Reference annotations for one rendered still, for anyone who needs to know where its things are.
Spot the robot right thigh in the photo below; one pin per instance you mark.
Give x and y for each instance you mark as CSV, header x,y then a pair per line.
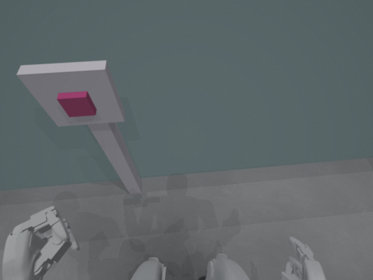
x,y
225,269

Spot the robot thigh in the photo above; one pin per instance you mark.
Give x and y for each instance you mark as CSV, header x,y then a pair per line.
x,y
150,270
225,269

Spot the button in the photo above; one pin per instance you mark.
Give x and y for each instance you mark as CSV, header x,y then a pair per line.
x,y
77,104

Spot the robot left thigh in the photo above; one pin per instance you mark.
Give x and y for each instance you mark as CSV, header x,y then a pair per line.
x,y
150,270

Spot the right robot hand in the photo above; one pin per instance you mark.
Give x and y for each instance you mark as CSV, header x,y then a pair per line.
x,y
309,270

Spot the panel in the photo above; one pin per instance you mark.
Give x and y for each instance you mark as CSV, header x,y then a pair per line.
x,y
46,81

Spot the left robot hand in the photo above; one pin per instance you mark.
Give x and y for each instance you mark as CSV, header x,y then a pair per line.
x,y
23,246

